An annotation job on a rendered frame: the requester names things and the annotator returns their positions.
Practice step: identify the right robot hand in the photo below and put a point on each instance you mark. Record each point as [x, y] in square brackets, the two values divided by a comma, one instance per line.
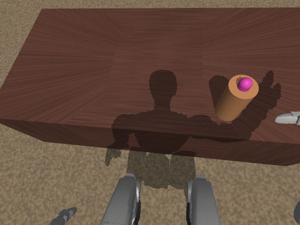
[289, 118]

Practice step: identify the bottle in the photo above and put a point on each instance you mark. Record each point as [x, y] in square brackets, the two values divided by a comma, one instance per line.
[238, 93]

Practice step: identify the left robot hand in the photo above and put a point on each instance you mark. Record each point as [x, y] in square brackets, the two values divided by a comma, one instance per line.
[63, 216]

